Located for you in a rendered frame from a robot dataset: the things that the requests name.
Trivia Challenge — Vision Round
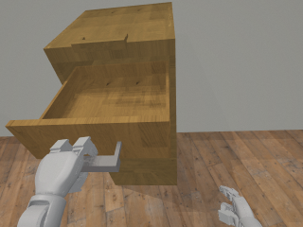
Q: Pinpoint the drawer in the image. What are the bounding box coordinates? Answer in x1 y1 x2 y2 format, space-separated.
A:
5 61 171 159

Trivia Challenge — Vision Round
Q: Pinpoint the cabinet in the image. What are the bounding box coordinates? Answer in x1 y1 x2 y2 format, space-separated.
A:
44 2 177 185

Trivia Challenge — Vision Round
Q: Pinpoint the robot left forearm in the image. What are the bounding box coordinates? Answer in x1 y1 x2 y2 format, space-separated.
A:
17 193 67 227

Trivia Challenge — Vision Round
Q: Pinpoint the right robot hand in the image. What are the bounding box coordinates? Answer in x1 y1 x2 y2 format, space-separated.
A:
218 185 254 227

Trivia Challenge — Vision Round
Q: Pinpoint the left robot hand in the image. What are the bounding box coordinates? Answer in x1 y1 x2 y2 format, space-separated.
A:
34 136 98 198

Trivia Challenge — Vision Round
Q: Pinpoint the handle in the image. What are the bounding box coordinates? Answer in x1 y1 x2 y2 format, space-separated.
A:
71 36 127 53
80 141 122 172

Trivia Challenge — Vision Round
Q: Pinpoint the robot right forearm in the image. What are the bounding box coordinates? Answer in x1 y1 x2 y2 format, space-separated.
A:
238 216 262 227

